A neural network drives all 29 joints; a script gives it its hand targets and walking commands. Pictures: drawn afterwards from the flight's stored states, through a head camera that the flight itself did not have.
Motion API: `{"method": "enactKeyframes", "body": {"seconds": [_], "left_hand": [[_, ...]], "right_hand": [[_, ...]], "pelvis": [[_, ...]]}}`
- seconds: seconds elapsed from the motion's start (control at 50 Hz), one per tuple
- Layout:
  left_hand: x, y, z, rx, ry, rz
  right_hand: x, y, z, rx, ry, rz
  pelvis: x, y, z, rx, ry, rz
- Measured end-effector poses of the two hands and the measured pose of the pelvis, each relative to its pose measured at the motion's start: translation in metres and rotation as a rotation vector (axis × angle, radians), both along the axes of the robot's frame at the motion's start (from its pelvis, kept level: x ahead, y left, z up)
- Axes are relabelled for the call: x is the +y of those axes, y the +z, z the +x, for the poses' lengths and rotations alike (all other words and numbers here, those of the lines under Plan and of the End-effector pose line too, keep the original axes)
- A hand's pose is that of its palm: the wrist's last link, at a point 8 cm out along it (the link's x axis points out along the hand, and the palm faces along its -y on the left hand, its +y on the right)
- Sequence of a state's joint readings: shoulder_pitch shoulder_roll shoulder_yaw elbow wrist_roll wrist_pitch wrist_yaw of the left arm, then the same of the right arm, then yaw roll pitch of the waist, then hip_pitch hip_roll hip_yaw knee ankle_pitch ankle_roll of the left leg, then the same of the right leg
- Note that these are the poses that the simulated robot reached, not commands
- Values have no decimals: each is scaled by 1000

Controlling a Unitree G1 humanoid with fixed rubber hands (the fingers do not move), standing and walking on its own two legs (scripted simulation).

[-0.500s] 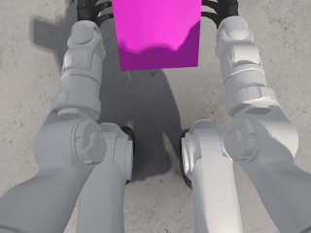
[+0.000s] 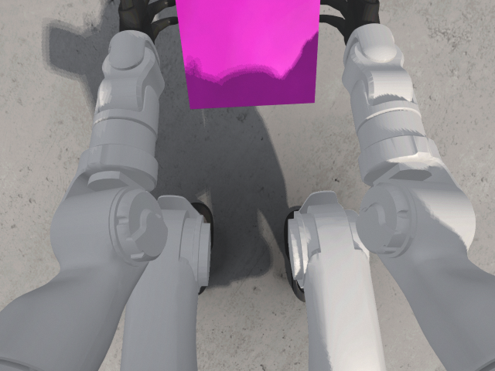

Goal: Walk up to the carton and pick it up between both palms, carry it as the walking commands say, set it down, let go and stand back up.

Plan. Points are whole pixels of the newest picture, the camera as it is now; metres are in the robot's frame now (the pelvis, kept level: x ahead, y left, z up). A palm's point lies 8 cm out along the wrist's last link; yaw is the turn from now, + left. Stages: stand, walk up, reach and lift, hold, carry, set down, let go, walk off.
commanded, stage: set down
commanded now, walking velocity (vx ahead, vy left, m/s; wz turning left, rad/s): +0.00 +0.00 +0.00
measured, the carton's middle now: (247, 32) +0.55 +0.00 -0.25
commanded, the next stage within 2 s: none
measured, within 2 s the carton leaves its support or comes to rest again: rests again in 0.66 s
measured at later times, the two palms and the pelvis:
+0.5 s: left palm (141, 34) +0.53 +0.13 -0.16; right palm (356, 27) +0.53 -0.14 -0.16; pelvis +0.00 +0.00 +0.00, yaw +0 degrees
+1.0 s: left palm (126, 70) +0.49 +0.17 -0.18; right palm (379, 49) +0.51 -0.18 -0.18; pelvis -0.01 +0.00 -0.01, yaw +0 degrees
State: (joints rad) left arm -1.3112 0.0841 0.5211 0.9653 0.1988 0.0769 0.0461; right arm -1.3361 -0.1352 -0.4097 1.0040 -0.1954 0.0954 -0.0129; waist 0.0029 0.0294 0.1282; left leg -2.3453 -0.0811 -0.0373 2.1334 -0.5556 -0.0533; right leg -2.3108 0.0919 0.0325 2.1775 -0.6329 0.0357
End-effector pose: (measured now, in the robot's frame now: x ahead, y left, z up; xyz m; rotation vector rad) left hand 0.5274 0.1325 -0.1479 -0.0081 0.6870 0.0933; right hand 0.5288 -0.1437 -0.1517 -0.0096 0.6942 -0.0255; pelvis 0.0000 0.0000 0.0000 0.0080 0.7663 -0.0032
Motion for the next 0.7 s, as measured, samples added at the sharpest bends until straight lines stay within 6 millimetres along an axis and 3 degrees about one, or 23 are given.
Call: {"method": "enactKeyframes", "body": {"seconds": [0.48,0.6,0.7], "left_hand": [[2,-9,2,-8,-31,16],[6,-37,-24,112,-50,43],[28,-43,-34,109,5,84]], "right_hand": [[-1,-8,3,-18,13,-14],[-3,-39,-25,83,20,-31],[-19,-58,-46,101,-29,-46]], "pelvis": [[1,-2,3,-9,-1,1],[0,-2,3,-23,1,3],[0,-2,-1,-60,6,5]]}}
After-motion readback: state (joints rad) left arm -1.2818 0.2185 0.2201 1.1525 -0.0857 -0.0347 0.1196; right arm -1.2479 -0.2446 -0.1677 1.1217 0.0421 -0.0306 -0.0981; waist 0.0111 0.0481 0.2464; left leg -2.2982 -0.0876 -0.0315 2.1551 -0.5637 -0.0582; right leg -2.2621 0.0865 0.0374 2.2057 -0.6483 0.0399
